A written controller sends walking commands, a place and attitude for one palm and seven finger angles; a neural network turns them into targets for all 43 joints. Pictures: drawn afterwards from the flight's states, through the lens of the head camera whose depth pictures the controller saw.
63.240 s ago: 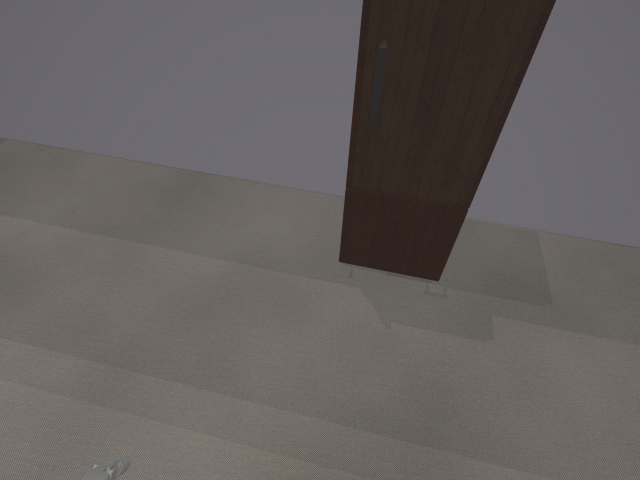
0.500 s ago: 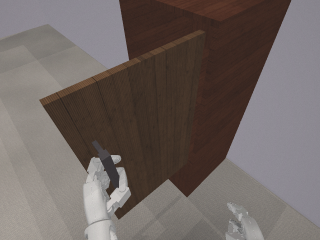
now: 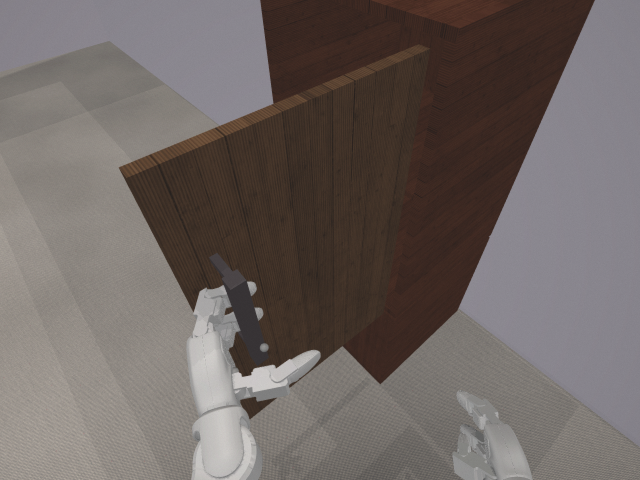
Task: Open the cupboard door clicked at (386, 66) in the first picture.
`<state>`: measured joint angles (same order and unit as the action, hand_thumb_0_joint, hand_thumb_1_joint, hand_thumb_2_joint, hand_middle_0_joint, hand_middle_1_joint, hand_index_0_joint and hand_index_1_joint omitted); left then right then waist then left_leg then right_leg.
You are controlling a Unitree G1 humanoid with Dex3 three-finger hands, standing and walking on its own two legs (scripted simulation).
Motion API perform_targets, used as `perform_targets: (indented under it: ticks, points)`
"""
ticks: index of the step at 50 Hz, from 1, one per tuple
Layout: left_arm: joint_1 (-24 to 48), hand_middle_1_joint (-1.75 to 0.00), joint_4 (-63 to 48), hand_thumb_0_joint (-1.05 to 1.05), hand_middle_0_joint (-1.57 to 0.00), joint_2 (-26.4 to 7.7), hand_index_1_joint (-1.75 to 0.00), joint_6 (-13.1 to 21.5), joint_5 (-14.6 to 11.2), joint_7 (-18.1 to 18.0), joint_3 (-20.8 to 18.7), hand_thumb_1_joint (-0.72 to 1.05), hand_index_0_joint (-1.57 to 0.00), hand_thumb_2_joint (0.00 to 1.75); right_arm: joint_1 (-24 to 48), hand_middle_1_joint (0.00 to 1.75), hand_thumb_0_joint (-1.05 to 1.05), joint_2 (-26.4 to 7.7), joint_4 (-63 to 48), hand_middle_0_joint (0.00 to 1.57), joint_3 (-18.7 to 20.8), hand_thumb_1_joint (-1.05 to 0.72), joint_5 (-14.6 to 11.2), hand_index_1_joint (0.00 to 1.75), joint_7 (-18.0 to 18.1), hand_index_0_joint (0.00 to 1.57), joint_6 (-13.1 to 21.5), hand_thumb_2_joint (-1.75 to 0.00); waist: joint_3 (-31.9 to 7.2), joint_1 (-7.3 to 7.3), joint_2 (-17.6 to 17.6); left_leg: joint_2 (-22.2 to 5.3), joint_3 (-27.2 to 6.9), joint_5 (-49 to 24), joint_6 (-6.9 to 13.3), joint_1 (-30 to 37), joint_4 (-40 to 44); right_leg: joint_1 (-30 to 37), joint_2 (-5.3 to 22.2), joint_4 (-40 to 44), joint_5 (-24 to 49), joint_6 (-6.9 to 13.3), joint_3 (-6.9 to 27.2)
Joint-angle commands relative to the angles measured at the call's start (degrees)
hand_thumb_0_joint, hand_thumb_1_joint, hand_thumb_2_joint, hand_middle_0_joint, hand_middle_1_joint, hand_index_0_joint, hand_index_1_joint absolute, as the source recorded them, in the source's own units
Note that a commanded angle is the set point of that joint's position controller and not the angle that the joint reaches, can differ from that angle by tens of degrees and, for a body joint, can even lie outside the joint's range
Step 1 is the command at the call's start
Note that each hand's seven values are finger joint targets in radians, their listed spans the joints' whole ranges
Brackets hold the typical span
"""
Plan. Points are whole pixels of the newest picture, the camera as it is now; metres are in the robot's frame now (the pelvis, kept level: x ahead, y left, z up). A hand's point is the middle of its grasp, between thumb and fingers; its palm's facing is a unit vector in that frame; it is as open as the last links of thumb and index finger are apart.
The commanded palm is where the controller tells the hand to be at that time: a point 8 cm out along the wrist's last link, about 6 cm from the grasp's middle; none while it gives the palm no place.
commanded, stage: open thumb and fingers to let go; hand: left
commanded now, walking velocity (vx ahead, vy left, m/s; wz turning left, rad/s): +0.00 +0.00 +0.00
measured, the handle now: (240, 313) +0.30 +0.12 +0.07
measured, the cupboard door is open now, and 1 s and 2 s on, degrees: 88 90 89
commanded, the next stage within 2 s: slide the hand sideways off the handle in 0.36 s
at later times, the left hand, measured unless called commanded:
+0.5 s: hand (256, 339) +0.27 +0.09 +0.07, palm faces +0.27 -0.96 +0.00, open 15.0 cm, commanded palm +0.22 +0.12 +0.07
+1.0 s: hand (251, 383) +0.21 +0.09 +0.07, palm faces -0.11 -0.99 +0.02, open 16.2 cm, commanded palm +0.18 +0.15 +0.07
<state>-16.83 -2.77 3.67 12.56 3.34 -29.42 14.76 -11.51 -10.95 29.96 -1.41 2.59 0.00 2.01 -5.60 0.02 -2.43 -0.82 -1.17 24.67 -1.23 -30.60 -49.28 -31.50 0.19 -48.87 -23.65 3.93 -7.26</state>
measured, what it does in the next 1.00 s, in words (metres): stands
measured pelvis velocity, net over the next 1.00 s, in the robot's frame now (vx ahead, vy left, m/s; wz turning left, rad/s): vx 0.00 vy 0.04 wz -0.04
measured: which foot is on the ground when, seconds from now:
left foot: down 0.00-1.00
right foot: down 0.00-1.00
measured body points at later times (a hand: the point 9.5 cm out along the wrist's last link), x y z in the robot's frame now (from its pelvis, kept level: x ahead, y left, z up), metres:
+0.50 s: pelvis -0.01 +0.03 +0.00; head +0.00 +0.02 +0.45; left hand +0.25 +0.14 +0.08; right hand +0.18 -0.17 -0.09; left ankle +0.00 +0.14 -0.70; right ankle +0.02 -0.07 -0.70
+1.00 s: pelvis +0.00 +0.04 -0.01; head +0.02 +0.04 +0.44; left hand +0.22 +0.14 +0.07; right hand +0.18 -0.17 -0.08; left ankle +0.00 +0.14 -0.70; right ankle +0.02 -0.07 -0.70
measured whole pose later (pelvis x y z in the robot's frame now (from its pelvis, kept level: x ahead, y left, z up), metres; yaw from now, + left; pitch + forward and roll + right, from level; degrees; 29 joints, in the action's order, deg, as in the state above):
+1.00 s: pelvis +0.00 +0.04 -0.01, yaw -2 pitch +7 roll -1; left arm -25.4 -14.1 -3.4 11.9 1.1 -6.3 17.7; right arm -15.4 -11.2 23.2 -2.9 -0.1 -1.4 3.6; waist -5.3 -0.4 -1.5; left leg 0.2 2.0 27.6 2.1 -33.0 -53.8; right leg -34.4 1.3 -52.3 -24.7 0.8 -3.9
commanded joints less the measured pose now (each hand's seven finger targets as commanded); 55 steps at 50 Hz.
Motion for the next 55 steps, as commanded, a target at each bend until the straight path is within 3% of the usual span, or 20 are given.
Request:
perform_targets:
  ticks: [1,6,12,17,18,23,24,25,26,28,30,32,34,37,38,39,44,48,50,55]
  points:
    - [11.7,-1.10,-11.9,0.00,-0.28,5.6,-1.10,2.8,1.6,-1.2,2.0,-0.50,-0.28,0.30,6.4,0.30,0.00,-4.5,-9.7,0.20,1.9,-0.90,0.2,0.30,0.1,0.20,3.2,-0.90,-6.9,0.77,6.9,2.5,0.1,-5.8,2.5,0.8,4.6,4.6,2.0,12.6,2.9,-3.1,7.9]
    - [14.5,-0.85,-10.7,0.00,-0.24,6.5,-0.85,1.4,1.9,-2.2,2.5,-0.50,-0.24,0.30,6.6,0.30,0.00,-4.7,-9.6,0.20,1.8,-0.90,0.0,0.30,-0.1,0.20,2.6,-0.90,-7.8,0.42,4.2,2.1,-0.4,-6.1,2.3,1.5,5.9,3.9,0.8,9.9,3.5,-2.3,5.0]
    - [15.7,-0.55,-9.6,0.00,-0.19,8.6,-0.55,-0.2,1.6,-2.6,3.8,-0.50,-0.19,0.30,6.9,0.30,0.00,-4.8,-9.7,0.20,1.8,-0.90,-0.1,0.30,-0.5,0.20,2.0,-0.90,-8.5,0.32,5.7,1.6,-0.8,-7.8,2.1,2.0,6.4,4.0,0.1,8.6,5.6,-2.0,3.5]
    - [17.7,-0.30,-9.0,0.00,-0.15,9.8,-0.30,-1.2,2.0,-3.4,4.4,-0.50,-0.15,0.30,7.5,0.30,0.00,-4.7,-9.4,0.20,1.7,-0.90,-0.3,0.30,-0.9,0.20,1.5,-0.90,-8.1,-0.01,4.5,1.5,-1.2,-7.5,1.9,2.2,6.8,3.4,-0.1,8.0,4.6,-1.6,2.9]
    - [16.9,-0.30,-8.9,0.00,-0.15,9.8,-0.30,-1.6,2.0,-3.5,4.4,-0.50,-0.15,0.30,7.9,0.30,0.00,-4.8,-9.6,0.20,1.8,-0.90,-0.3,0.30,-1.0,0.20,1.4,-0.90,-8.4,-0.51,4.1,1.4,-1.5,-8.1,1.8,2.2,7.1,3.8,-0.3,7.5,5.1,-1.3,2.6]
    - [18.2,-0.30,-9.3,0.00,-0.15,11.9,-0.30,-2.4,2.0,-3.5,6.2,-0.50,-0.15,0.30,8.3,0.30,0.00,-4.6,-9.4,0.20,1.8,-0.90,-0.4,0.30,-1.4,0.20,1.2,-0.90,-7.7,0.01,3.4,1.2,-1.9,-7.9,1.6,2.4,6.9,2.5,-0.5,6.9,4.9,-1.3,2.1]
    - [19.0,-0.30,-10.3,0.00,-0.15,5.0,-0.30,0.0,8.1,7.8,17.9,-0.50,-0.15,0.30,3.0,0.30,0.00,-7.0,-7.9,0.20,1.9,-0.90,-0.8,0.30,-1.8,0.20,1.3,-0.90,-3.4,5.76,6.0,0.8,-1.9,-8.3,2.7,3.9,6.1,-0.6,0.2,7.3,8.2,-1.7,4.6]
    - [20.6,-0.30,-13.4,0.00,-0.15,1.7,-0.30,2.5,5.7,14.0,13.7,-0.50,-0.15,0.30,2.3,0.30,0.00,-6.3,-9.7,0.20,2.5,-0.90,-1.3,0.30,-1.4,0.20,1.7,-0.90,-7.3,3.93,5.3,1.1,-1.6,-8.6,3.1,3.4,5.7,1.5,0.4,6.8,9.9,-1.5,4.5]
    - [19.3,-0.30,-14.0,0.00,-0.15,-0.7,-0.30,4.0,4.9,17.8,12.6,-0.50,-0.15,0.30,2.3,0.30,0.00,-6.4,-10.1,0.20,2.5,-0.90,-1.5,0.30,-0.9,0.20,1.9,-0.90,-9.6,2.94,4.4,1.3,-1.5,-9.4,3.2,3.9,5.4,3.2,0.5,6.2,11.4,-1.3,5.1]
    - [18.3,-0.30,-16.4,0.00,-0.15,-1.2,-0.30,5.3,2.5,24.1,13.4,-0.50,-0.15,0.30,2.1,0.30,0.00,-6.4,-11.4,0.20,2.2,-0.90,-2.1,0.30,-0.5,0.20,2.9,-0.90,-11.2,2.84,2.3,1.3,-1.8,-9.8,3.2,4.8,5.4,3.7,0.6,5.5,11.7,-1.2,5.2]
    - [15.9,-0.30,-17.3,0.00,-0.15,-1.3,-0.30,5.5,-1.3,28.5,11.9,-0.50,-0.15,0.30,2.1,0.30,0.00,-6.2,-12.5,0.20,1.9,-0.90,-2.9,0.30,0.0,0.20,4.1,-0.90,-10.5,2.80,3.2,1.3,-2.1,-8.2,3.1,4.6,5.8,3.4,0.3,6.0,9.6,-1.4,4.8]
    - [12.4,-0.30,-17.9,0.00,-0.15,-0.7,-0.30,4.5,-5.1,28.8,9.1,-0.50,-0.15,0.30,2.9,0.30,0.00,-6.0,-13.7,0.20,1.4,-0.90,-3.6,0.30,0.5,0.20,5.0,-0.90,-7.9,1.81,4.0,1.4,-2.3,-4.7,2.8,3.1,6.8,2.8,0.0,7.2,5.0,-1.7,4.1]
    - [9.8,-0.30,-17.7,0.00,-0.15,-1.0,-0.30,3.3,-6.5,27.0,6.2,-0.50,-0.15,0.30,3.7,0.30,0.00,-6.2,-14.2,0.20,1.1,-0.90,-3.8,0.30,0.7,0.20,5.5,-0.90,-5.2,1.15,4.8,1.4,-2.7,-2.0,2.4,2.1,7.9,1.7,-0.2,7.5,1.6,-1.8,3.4]
    - [8.4,-0.30,-19.1,0.00,-0.15,-2.0,-0.30,2.6,-5.1,23.1,4.1,-0.50,-0.15,0.30,3.1,0.30,0.00,-6.4,-14.6,0.20,1.1,-0.90,-3.4,0.30,0.5,0.20,5.9,-0.90,-5.0,0.79,5.8,1.4,-2.9,-1.4,2.3,1.3,8.0,0.9,-0.2,6.5,0.9,-1.9,3.0]
    - [6.1,-0.30,-19.7,0.00,-0.15,-3.1,-0.30,2.5,-4.1,22.0,3.3,-0.50,-0.15,0.30,2.9,0.30,0.00,-6.4,-15.0,0.20,1.2,-0.90,-3.0,0.30,0.1,0.20,6.0,-0.90,-5.8,-0.28,5.3,1.5,-2.8,-3.3,2.2,1.0,8.0,2.0,-0.2,5.7,2.4,-1.7,3.0]
    - [3.9,-0.30,-20.1,0.00,-0.15,-3.5,-0.30,2.6,-3.1,21.3,3.1,-0.50,-0.15,0.30,2.6,0.30,0.00,-6.2,-15.3,0.20,1.4,-0.90,-2.9,0.30,-0.2,0.20,5.9,-0.90,-6.3,-0.40,5.0,1.2,-2.5,-4.8,2.1,1.3,7.6,1.8,-0.2,5.0,3.6,-1.6,2.9]
    - [-1.6,-0.30,-23.0,0.00,-0.15,-5.5,-0.30,3.1,-1.3,21.1,2.2,-0.50,-0.15,0.30,1.7,0.30,0.00,-6.1,-16.5,0.20,1.5,-0.90,-2.6,0.30,-1.1,0.20,5.1,-0.90,-7.1,-0.87,3.1,1.3,-1.2,-7.6,2.1,0.2,6.0,2.3,-0.2,3.9,6.7,-1.4,3.6]
    - [-9.0,-0.30,-25.2,0.00,-0.15,-7.8,-0.30,3.0,-2.6,22.1,-1.1,-0.50,-0.15,0.30,1.2,0.30,0.00,-6.1,-17.5,0.20,1.6,-0.90,-2.7,0.30,-1.1,0.20,4.5,-0.90,-7.9,-1.85,4.0,1.4,-0.3,-9.7,2.2,-0.8,5.1,4.4,-0.4,3.7,10.1,-1.4,4.1]
    - [-11.4,-0.30,-27.4,0.00,-0.15,-8.6,-0.30,3.3,-3.5,23.1,-2.2,-0.50,-0.15,0.30,0.9,0.30,0.00,-6.1,-18.0,0.20,1.5,-0.90,-2.8,0.30,-1.0,0.20,4.4,-0.90,-7.4,-1.69,3.2,1.5,0.1,-9.9,2.1,-1.5,4.7,4.6,-0.4,3.4,11.1,-1.6,4.3]
    - [-14.6,-0.30,-29.7,0.00,-0.15,-9.4,-0.30,4.5,-5.4,24.8,-3.8,-0.50,-0.15,0.30,-0.1,0.30,0.00,-6.4,-18.2,0.20,1.7,-0.90,-2.9,0.30,-0.4,0.20,4.7,-0.90,-5.7,-0.28,4.9,1.5,-0.3,-9.5,2.3,-2.9,3.0,2.5,-0.9,2.8,11.2,-2.0,4.2]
